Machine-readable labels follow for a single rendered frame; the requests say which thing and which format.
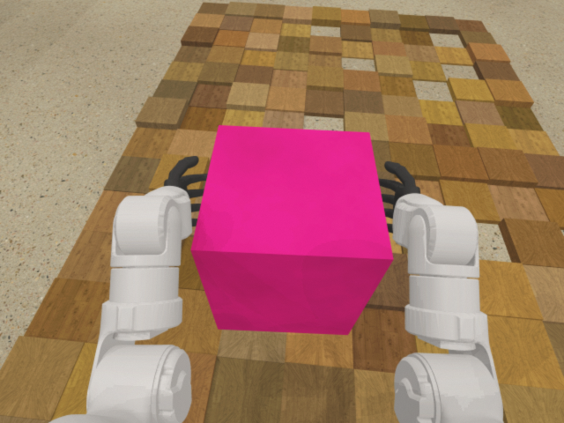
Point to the right robot hand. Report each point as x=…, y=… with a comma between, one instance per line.
x=408, y=187

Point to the left robot hand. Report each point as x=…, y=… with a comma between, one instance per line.
x=177, y=179

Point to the carton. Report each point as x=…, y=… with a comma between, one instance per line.
x=291, y=235

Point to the robot right upper arm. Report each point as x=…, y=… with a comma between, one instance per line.
x=445, y=388

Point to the robot left upper arm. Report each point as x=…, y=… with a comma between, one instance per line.
x=138, y=384

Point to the robot right forearm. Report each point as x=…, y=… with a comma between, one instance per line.
x=443, y=249

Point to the robot left forearm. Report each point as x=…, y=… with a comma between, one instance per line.
x=143, y=297

